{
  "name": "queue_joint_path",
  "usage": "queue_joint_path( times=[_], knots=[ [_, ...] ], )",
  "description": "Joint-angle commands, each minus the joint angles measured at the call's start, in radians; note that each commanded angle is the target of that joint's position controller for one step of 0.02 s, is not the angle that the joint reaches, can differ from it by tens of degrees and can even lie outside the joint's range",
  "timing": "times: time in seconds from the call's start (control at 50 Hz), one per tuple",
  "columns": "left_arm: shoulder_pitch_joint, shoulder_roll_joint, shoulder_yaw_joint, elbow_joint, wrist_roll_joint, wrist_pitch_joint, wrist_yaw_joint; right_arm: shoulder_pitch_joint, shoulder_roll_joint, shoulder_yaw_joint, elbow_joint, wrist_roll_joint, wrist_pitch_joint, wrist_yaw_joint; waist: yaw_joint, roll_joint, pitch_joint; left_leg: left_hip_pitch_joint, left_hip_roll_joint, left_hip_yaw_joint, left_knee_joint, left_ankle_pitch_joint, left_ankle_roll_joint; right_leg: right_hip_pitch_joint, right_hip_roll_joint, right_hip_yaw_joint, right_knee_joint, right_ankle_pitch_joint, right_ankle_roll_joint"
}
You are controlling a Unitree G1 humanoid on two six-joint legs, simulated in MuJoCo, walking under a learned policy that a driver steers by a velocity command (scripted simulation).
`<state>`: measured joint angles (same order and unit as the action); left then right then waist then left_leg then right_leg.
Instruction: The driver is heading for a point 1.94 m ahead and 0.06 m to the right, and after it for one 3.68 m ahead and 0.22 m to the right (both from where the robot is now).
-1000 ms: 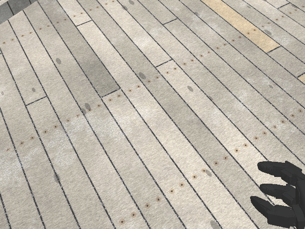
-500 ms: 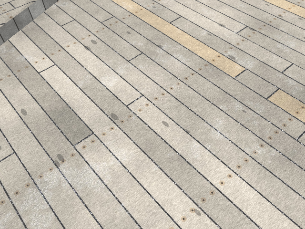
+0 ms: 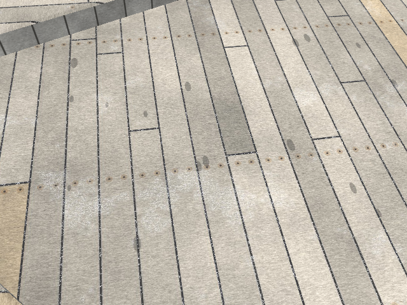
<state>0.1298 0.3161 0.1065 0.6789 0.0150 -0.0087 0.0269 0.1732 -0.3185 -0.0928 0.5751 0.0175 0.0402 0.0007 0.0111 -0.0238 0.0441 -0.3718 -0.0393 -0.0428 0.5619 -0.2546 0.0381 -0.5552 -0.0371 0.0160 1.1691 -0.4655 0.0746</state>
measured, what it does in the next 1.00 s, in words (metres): steps on the spot: right foot, then left foot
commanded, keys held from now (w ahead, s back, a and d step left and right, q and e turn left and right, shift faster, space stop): q+shift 0.20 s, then shift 0.20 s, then e+shift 0.60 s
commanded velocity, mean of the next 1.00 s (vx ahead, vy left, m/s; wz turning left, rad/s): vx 0.00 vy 0.00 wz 0.03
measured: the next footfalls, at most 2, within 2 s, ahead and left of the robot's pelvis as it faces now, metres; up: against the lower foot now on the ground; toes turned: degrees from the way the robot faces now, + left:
right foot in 0.32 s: +0.14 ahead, -0.11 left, +0.00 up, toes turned +23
left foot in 0.62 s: +0.02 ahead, +0.10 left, +0.00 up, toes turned +9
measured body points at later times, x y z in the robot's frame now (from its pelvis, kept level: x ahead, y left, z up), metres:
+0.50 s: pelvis +0.04 -0.03 +0.00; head +0.07 -0.04 +0.45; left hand +0.08 +0.27 -0.08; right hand +0.29 -0.24 -0.09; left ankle -0.04 +0.09 -0.68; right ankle +0.11 -0.13 -0.73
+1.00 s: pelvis +0.04 -0.06 -0.01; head +0.09 -0.08 +0.44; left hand +0.23 +0.22 -0.08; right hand +0.17 -0.36 -0.12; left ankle -0.02 +0.09 -0.73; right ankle +0.06 -0.17 -0.73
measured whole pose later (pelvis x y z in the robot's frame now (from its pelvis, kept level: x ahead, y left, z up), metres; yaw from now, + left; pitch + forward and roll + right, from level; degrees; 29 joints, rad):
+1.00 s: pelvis +0.04 -0.06 -0.01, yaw -3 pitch +2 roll +1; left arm 0.16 0.32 0.09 0.57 -0.03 0.07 -0.03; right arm 0.16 -0.31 -0.10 0.68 0.02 0.00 -0.02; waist -0.01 0.02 0.06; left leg -0.20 0.13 0.19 0.58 -0.40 -0.06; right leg -0.39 -0.04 -0.06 0.65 -0.26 0.01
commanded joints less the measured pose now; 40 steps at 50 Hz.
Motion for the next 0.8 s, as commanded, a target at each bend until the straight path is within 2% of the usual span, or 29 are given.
queue_joint_path(
  times=[0.02,0.04,0.08,0.16,0.24,0.28,0.3,0.32,0.34,0.36,0.38,0.4,0.42,0.46,0.48,0.5,0.52,0.54,0.56,0.6,0.62,0.64,0.66,0.68,0.7,0.72,0.74,0.76,0.8],
  knots=[
    [-0.035,0.077,0.017,-0.088,0.004,-0.023,0.006,-0.058,-0.163,-0.048,-0.086,-0.001,-0.007,-0.024,0.01,0.12,-0.179,0.239,0.222,-0.318,-0.169,0.464,0.194,-0.134,0.028,0.073,-0.066,0.103,0.001],
    [-0.027,0.065,0.013,-0.078,0.0,-0.025,0.006,-0.052,-0.167,-0.051,-0.084,-0.004,-0.007,-0.029,0.008,0.116,-0.187,0.232,0.211,-0.322,-0.166,0.443,0.19,-0.113,0.045,0.078,-0.129,0.121,0.005],
    [-0.043,0.046,0.004,-0.074,-0.005,-0.027,0.005,-0.037,-0.18,-0.056,-0.076,0.003,-0.007,-0.039,-0.003,0.12,-0.189,0.222,0.194,-0.356,-0.159,0.368,0.18,-0.084,0.073,0.096,-0.244,0.152,0.011],
    [-0.065,0.055,0.001,-0.073,-0.011,-0.028,-0.007,-0.049,-0.19,-0.06,-0.081,0.003,0.005,-0.041,-0.015,0.159,-0.168,0.156,0.164,-0.443,-0.149,0.22,0.156,-0.007,0.11,0.12,-0.382,0.187,0.006],
    [-0.044,0.075,0.004,-0.067,-0.012,-0.036,-0.022,-0.056,-0.177,-0.05,-0.085,0.0,0.011,-0.034,-0.024,0.216,-0.175,0.157,0.151,-0.496,-0.104,0.262,0.141,0.089,0.108,0.117,-0.493,0.171,-0.019],
    [-0.006,0.075,0.007,-0.056,-0.011,-0.042,-0.032,-0.073,-0.156,-0.037,-0.084,0.005,0.012,-0.03,-0.005,0.217,-0.183,0.128,0.127,-0.495,-0.058,0.299,0.122,0.224,0.094,0.089,-0.635,0.253,-0.041],
    [0.005,0.08,0.011,-0.053,-0.007,-0.043,-0.033,-0.058,-0.134,-0.027,-0.078,0.007,0.011,-0.029,0.002,0.193,-0.176,0.089,0.095,-0.475,-0.029,0.223,0.093,0.318,0.063,0.091,-0.734,0.362,-0.061],
    [0.002,0.128,0.018,-0.07,0.009,-0.038,-0.028,0.009,-0.081,-0.009,-0.067,-0.006,0.008,-0.027,-0.026,0.049,-0.203,0.01,0.021,-0.394,0.107,-0.06,0.04,0.435,-0.105,0.256,-0.786,0.468,-0.126],
    [-0.014,0.188,0.028,-0.069,0.029,-0.024,-0.024,0.05,-0.074,-0.006,-0.082,0.003,-0.001,-0.028,-0.072,-0.245,-0.152,-0.155,-0.139,-0.194,0.319,-0.404,-0.031,0.455,-0.283,0.481,-0.841,0.639,-0.298],
    [0.0,0.145,0.022,-0.081,0.028,-0.027,-0.024,0.039,-0.166,-0.033,-0.068,-0.007,-0.015,-0.031,-0.035,-0.214,-0.149,-0.206,-0.081,-0.169,0.56,-0.427,-0.086,0.409,-0.358,0.603,-0.859,0.566,-0.396],
    [-0.023,0.107,0.008,-0.092,0.017,-0.026,-0.019,0.02,-0.201,-0.047,-0.05,0.0,-0.014,-0.032,-0.031,-0.126,-0.124,-0.2,-0.053,-0.165,0.654,-0.35,-0.101,0.367,-0.31,0.504,-0.846,0.492,-0.373],
    [-0.053,0.081,-0.002,-0.095,0.004,-0.02,-0.014,0.018,-0.18,-0.044,-0.029,-0.001,-0.005,-0.033,-0.038,-0.077,-0.101,-0.184,-0.042,-0.152,0.683,-0.291,-0.116,0.337,-0.237,0.405,-0.839,0.42,-0.321],
    [-0.058,0.06,-0.015,-0.092,-0.007,-0.017,-0.013,0.01,-0.134,-0.028,-0.023,-0.01,0.002,-0.034,-0.027,-0.066,-0.09,-0.167,-0.044,-0.151,0.68,-0.257,-0.127,0.318,-0.192,0.364,-0.844,0.386,-0.295],
    [-0.076,0.011,-0.043,-0.074,-0.007,-0.008,-0.018,0.026,-0.016,0.016,-0.014,-0.028,0.001,-0.021,-0.053,-0.081,-0.085,-0.053,0.004,-0.076,0.454,-0.219,-0.138,0.272,-0.095,0.258,-0.859,0.338,-0.246],
    [-0.068,0.028,-0.036,-0.07,-0.015,0.002,-0.022,0.0,0.012,0.028,-0.021,-0.032,-0.007,-0.016,-0.037,-0.128,-0.073,-0.007,0.01,-0.019,0.3,-0.236,-0.14,0.275,-0.056,0.231,-0.858,0.344,-0.236],
    [-0.025,0.082,-0.015,-0.066,-0.022,0.014,-0.023,-0.048,0.007,0.027,-0.034,-0.03,-0.015,-0.016,-0.002,-0.171,-0.06,0.006,0.0,0.008,0.194,-0.272,-0.138,0.308,-0.053,0.26,-0.848,0.374,-0.248],
    [0.019,0.13,0.003,-0.062,-0.024,0.021,-0.024,-0.06,-0.019,0.016,-0.033,-0.019,-0.02,-0.018,0.02,-0.191,-0.066,0.008,-0.015,0.01,0.132,-0.279,-0.136,0.355,-0.071,0.308,-0.834,0.395,-0.264],
    [0.042,0.152,0.011,-0.064,-0.027,0.025,-0.023,-0.048,-0.044,0.006,-0.023,-0.007,-0.026,-0.02,0.025,-0.192,-0.085,0.015,-0.025,-0.002,0.067,-0.238,-0.128,0.396,-0.095,0.362,-0.824,0.409,-0.276],
    [0.041,0.157,0.014,-0.071,-0.036,0.025,-0.022,-0.024,-0.055,-0.001,-0.009,0.0,-0.031,-0.023,0.013,-0.182,-0.096,0.036,-0.031,-0.014,-0.019,-0.171,-0.112,0.414,-0.105,0.406,-0.817,0.416,-0.277],
    [0.021,0.153,0.018,-0.081,-0.061,0.026,-0.013,0.05,-0.068,-0.012,0.025,-0.004,-0.041,-0.027,-0.029,-0.154,-0.119,0.174,-0.023,-0.021,-0.213,0.002,-0.063,0.359,-0.088,0.432,-0.798,0.397,-0.237],
    [0.03,0.131,0.013,-0.081,-0.061,0.022,-0.008,0.08,-0.099,-0.022,0.031,-0.013,-0.043,-0.031,-0.034,-0.116,-0.155,0.313,0.05,-0.054,-0.198,0.065,-0.032,0.251,-0.06,0.403,-0.758,0.33,-0.189],
    [-0.002,0.086,0.003,-0.108,-0.058,0.015,-0.007,0.098,-0.164,-0.041,0.042,-0.042,-0.04,-0.035,-0.035,0.081,-0.139,0.367,0.193,-0.173,-0.178,0.103,0.044,0.073,0.018,0.26,-0.622,0.229,-0.125],
    [0.004,0.082,0.002,-0.122,-0.057,0.009,-0.012,0.07,-0.172,-0.047,0.043,-0.065,-0.037,-0.028,-0.028,0.292,-0.106,0.321,0.349,-0.326,-0.236,0.269,0.155,-0.023,0.114,0.101,-0.458,0.007,-0.075],
    [0.037,0.126,0.02,-0.107,-0.043,0.008,-0.016,0.016,-0.119,-0.032,0.013,-0.072,-0.044,-0.033,-0.028,0.257,-0.11,0.301,0.432,-0.352,-0.241,0.41,0.222,-0.051,0.078,0.082,-0.218,-0.123,-0.033],
    [0.071,0.144,0.036,-0.083,-0.048,0.017,-0.017,-0.023,-0.079,-0.019,0.002,-0.058,-0.05,-0.042,-0.005,0.2,-0.11,0.291,0.411,-0.293,-0.231,0.456,0.211,-0.06,0.055,0.08,-0.084,-0.107,-0.016],
    [0.101,0.132,0.038,-0.07,-0.049,0.031,-0.015,-0.074,-0.063,-0.015,-0.003,-0.041,-0.052,-0.049,0.019,0.163,-0.095,0.293,0.363,-0.213,-0.212,0.458,0.175,-0.082,0.036,0.076,-0.024,-0.053,0.002],
    [0.101,0.109,0.031,-0.07,-0.045,0.043,-0.016,-0.087,-0.059,-0.013,0.0,-0.024,-0.056,-0.05,0.014,0.16,-0.071,0.31,0.34,-0.155,-0.205,0.486,0.156,-0.126,0.016,0.068,-0.01,0.003,0.018],
    [0.082,0.082,0.021,-0.08,-0.045,0.05,-0.02,-0.076,-0.066,-0.015,0.008,-0.02,-0.055,-0.052,0.0,0.16,-0.058,0.316,0.32,-0.104,-0.203,0.52,0.151,-0.142,0.002,0.048,-0.021,0.042,0.03],
    [0.029,0.052,0.004,-0.117,-0.046,0.053,-0.032,-0.032,-0.085,-0.024,0.025,-0.026,-0.044,-0.056,-0.036,0.172,-0.057,0.344,0.31,-0.044,-0.209,0.519,0.158,-0.147,-0.017,0.003,-0.097,0.097,0.044]
  ],
)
